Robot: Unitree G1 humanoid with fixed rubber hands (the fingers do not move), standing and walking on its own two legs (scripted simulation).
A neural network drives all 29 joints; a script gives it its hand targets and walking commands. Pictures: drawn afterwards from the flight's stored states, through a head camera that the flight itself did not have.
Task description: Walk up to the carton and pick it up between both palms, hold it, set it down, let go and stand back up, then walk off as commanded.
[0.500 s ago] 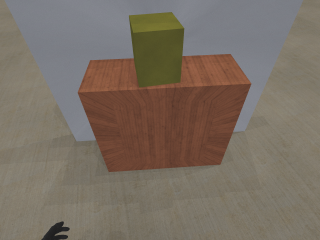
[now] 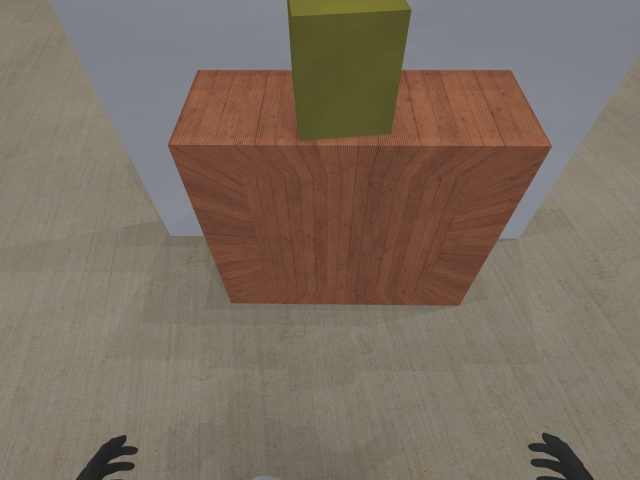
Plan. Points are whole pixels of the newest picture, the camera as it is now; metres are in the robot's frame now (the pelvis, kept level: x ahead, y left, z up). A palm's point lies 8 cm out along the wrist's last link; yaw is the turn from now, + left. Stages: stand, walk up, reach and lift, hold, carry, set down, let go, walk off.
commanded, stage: walk off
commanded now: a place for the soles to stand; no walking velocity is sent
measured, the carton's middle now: (340, 56) +0.87 +0.02 +0.07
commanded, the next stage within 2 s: stand in 0.20 s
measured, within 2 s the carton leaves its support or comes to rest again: neither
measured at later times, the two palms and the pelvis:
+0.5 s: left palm out of the picture +0.10 +0.31 -0.10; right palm out of the picture +0.10 -0.29 -0.10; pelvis -0.01 +0.01 +0.01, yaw -1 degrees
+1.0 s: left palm out of the picture +0.06 +0.31 -0.10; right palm out of the picture +0.06 -0.30 -0.10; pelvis -0.02 +0.01 +0.02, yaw -1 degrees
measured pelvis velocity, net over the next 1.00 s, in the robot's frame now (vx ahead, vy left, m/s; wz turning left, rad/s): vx -0.02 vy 0.01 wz -0.02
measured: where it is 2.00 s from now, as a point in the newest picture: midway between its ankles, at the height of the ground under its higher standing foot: outside the picture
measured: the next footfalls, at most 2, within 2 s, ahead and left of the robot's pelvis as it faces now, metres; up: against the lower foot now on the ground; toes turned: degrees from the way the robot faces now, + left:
none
